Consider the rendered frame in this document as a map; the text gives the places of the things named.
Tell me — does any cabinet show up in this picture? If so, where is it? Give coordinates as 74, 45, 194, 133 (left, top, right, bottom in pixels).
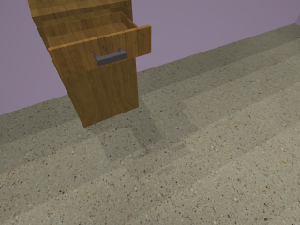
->
27, 0, 139, 128

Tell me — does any handle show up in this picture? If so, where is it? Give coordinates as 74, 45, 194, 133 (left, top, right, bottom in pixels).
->
94, 48, 128, 66

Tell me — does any drawer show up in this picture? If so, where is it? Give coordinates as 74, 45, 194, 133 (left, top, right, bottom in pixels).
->
43, 11, 152, 79

